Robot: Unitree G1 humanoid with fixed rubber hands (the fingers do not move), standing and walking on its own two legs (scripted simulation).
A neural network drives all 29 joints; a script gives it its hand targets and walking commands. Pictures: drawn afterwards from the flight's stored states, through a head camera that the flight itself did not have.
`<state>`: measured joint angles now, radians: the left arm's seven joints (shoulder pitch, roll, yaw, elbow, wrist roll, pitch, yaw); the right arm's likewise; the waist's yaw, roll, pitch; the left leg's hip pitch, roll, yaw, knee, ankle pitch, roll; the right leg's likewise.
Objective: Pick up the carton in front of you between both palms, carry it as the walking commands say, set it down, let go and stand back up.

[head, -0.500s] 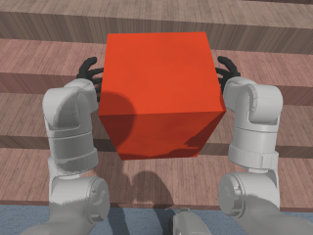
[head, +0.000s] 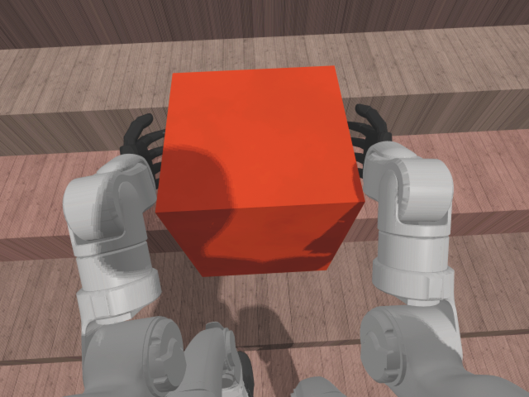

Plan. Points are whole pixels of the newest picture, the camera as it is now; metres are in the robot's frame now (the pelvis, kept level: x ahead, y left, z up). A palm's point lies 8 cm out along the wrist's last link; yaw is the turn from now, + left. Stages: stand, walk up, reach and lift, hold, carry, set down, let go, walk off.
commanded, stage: carry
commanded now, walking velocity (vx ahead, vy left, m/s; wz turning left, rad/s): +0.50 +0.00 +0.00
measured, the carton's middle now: (259, 184) +0.41 -0.03 +0.05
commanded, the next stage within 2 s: none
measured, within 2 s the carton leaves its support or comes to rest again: neither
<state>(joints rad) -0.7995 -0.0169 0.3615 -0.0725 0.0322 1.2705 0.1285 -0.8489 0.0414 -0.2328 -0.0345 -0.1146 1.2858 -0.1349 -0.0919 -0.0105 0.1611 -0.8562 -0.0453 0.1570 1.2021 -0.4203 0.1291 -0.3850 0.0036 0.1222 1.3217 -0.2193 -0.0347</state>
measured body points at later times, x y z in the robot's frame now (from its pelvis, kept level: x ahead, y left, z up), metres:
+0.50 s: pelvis +0.31 -0.03 +0.22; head +0.32 -0.01 +0.67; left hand +0.65 +0.21 +0.37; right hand +0.73 -0.08 +0.39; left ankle +0.19 +0.07 -0.28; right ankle +0.36 -0.12 -0.46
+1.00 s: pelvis +0.61 +0.13 +0.37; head +0.68 +0.12 +0.81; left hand +0.98 +0.37 +0.49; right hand +1.03 +0.07 +0.48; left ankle +0.69 +0.24 -0.29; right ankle +0.52 -0.03 -0.14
